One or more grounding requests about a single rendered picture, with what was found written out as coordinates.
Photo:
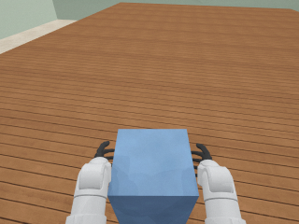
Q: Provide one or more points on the right robot forearm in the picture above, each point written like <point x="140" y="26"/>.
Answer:
<point x="219" y="194"/>

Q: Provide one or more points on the right robot hand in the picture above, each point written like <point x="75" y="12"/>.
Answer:
<point x="205" y="155"/>

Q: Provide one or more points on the left robot hand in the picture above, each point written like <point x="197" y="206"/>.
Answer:
<point x="101" y="151"/>

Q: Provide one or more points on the carton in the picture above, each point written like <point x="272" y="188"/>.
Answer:
<point x="152" y="177"/>

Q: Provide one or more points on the left robot forearm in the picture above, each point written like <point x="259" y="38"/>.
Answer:
<point x="90" y="197"/>

